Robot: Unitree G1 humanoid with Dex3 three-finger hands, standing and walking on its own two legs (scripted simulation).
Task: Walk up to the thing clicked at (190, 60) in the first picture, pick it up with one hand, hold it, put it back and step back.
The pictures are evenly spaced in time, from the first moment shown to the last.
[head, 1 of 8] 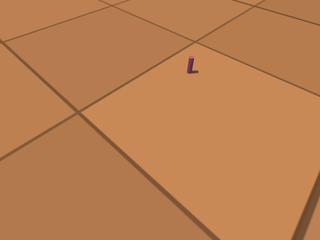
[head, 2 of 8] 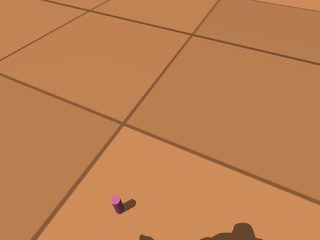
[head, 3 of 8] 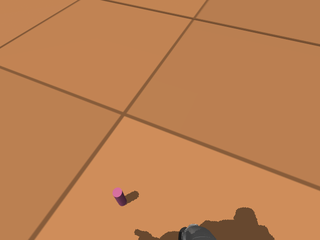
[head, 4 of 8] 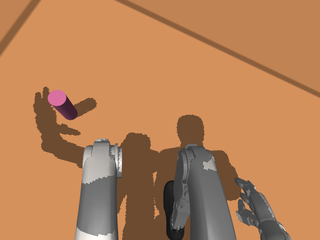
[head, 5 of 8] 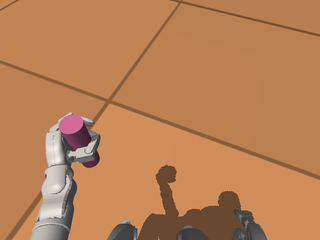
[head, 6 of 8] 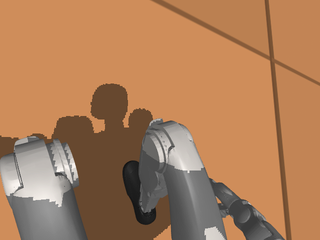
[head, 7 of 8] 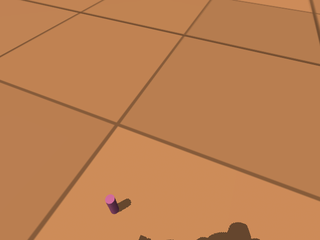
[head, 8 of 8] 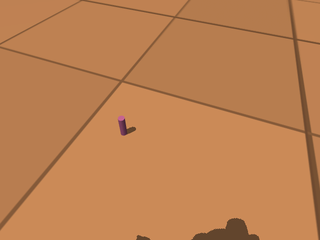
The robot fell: no
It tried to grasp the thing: yes
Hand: left
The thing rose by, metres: 0.68
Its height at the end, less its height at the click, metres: +0.00
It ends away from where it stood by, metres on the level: 0.01
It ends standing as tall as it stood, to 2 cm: yes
